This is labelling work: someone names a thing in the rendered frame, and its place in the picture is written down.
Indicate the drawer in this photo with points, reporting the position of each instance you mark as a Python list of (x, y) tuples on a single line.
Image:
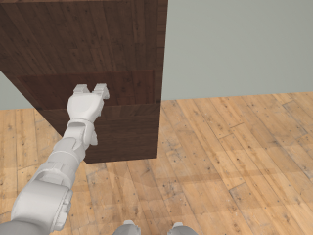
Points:
[(126, 87)]

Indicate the left robot upper arm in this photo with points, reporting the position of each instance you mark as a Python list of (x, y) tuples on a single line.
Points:
[(43, 209)]

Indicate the robot right thigh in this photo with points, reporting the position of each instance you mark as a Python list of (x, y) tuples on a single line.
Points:
[(182, 230)]

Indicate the left robot hand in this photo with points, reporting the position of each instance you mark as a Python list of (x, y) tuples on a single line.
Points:
[(87, 105)]

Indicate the robot right shin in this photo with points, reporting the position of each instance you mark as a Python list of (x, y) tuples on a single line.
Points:
[(177, 224)]

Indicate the cabinet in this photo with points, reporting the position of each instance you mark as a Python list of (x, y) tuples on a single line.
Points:
[(76, 36)]

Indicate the left robot forearm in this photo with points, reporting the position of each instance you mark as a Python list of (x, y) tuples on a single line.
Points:
[(64, 161)]

